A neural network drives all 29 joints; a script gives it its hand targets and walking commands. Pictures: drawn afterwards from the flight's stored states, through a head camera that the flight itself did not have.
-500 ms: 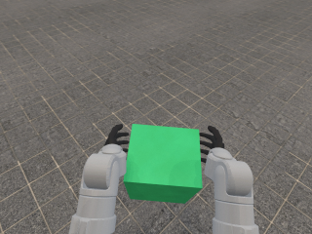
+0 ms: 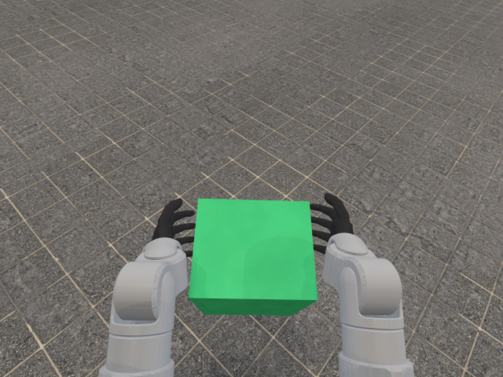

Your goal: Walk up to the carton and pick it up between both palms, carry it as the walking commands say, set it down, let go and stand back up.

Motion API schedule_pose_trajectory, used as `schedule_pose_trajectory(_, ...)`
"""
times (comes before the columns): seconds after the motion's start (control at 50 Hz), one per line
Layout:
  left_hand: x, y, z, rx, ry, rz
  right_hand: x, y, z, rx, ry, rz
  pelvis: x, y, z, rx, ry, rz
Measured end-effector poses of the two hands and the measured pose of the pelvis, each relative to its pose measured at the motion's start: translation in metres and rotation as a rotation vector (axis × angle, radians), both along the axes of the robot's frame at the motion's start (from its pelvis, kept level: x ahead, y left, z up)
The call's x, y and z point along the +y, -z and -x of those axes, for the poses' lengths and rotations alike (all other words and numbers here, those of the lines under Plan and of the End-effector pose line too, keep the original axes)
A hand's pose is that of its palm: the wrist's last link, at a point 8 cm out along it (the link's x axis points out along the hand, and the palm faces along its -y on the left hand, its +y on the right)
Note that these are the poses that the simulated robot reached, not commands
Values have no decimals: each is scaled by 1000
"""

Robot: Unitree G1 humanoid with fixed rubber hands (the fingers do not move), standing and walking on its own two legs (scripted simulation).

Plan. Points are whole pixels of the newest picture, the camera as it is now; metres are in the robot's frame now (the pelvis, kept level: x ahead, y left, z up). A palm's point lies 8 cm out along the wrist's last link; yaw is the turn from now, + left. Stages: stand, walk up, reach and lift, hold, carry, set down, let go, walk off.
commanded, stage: carry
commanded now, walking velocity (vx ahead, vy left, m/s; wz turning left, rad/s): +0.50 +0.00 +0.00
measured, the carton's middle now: (250, 264) +0.32 -0.01 +0.00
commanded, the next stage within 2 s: none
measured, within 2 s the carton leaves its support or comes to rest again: neither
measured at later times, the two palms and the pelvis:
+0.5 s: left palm (154, 123) +0.60 +0.18 +0.08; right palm (271, 110) +0.64 -0.06 +0.09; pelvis +0.32 +0.03 -0.01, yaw +2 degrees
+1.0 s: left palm (169, 52) +0.90 +0.19 +0.08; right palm (259, 48) +0.94 -0.05 +0.09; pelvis +0.62 +0.04 +0.00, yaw +4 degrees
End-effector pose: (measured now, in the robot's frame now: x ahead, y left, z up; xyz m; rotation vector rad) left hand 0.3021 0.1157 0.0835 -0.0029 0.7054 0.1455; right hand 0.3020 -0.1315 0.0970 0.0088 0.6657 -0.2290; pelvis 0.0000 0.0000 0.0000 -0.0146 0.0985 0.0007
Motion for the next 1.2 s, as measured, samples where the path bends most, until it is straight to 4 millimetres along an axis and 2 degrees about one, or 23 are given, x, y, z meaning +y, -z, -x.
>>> schedule_pose_trajectory(0.08, -11, -2, -59, -42, -3, -35, -10, -1, -55, -51, -1, -24, -9, 13, -59, -20, -16, 1)
schedule_pose_trajectory(0.14, -10, -2, -96, -30, -18, -53, -9, 6, -97, -36, -12, -22, -13, 16, -98, -16, -56, 19)
schedule_pose_trajectory(0.24, 14, 4, -139, 58, -101, -71, 16, 14, -159, 51, -105, -32, -12, 4, -153, -5, -81, -4)
schedule_pose_trajectory(0.32, 37, 2, -178, 52, -150, -45, 40, 13, -214, 44, -149, -35, -4, 0, -198, -5, -79, -16)
schedule_pose_trajectory(0.4, 56, -1, -229, -16, -151, -1, 59, 6, -273, -21, -140, -5, 13, 8, -252, -19, -80, -8)
schedule_pose_trajectory(0.48, 67, 6, -285, -19, -139, 10, 71, 4, -324, -29, -130, 14, 28, 13, -305, -15, -36, -32)
schedule_pose_trajectory(0.58, 55, 9, -348, 41, -58, 21, 57, 3, -370, 25, -54, 27, 36, 1, -358, -12, -15, 0)
schedule_pose_trajectory(0.66, 41, 5, -402, 49, -12, 5, 42, 0, -412, 31, -10, 12, 35, -4, -405, -4, -16, 11)
schedule_pose_trajectory(0.76, 30, -5, -475, -35, -32, -29, 32, -7, -481, -58, -20, -24, 24, 10, -475, -18, -27, 5)
schedule_pose_trajectory(0.82, 29, -6, -513, -27, -36, -59, 32, -1, -521, -52, -23, -26, 22, 12, -515, -10, -63, 29)
schedule_pose_trajectory(0.92, 52, 1, -560, 55, -100, -50, 54, 7, -583, 32, -97, -38, 25, 1, -573, 3, -81, 1)
schedule_pose_trajectory(1.0, 74, 1, -602, 54, -138, -30, 77, 8, -639, 31, -132, -35, 36, -1, -620, 3, -69, -11)
schedule_pose_trajectory(1.06, 88, 0, -643, 7, -133, 4, 91, 7, -683, -12, -121, -12, 49, 6, -661, -7, -70, -7)
schedule_pose_trajectory(1.12, 101, 10, -688, -9, -129, 20, 105, 8, -727, -29, -118, 19, 64, 16, -706, -18, -50, -35)
schedule_pose_trajectory(1.2, 105, 22, -739, 57, -90, 19, 109, 14, -770, 32, -82, 29, 78, 10, -750, -5, -17, -12)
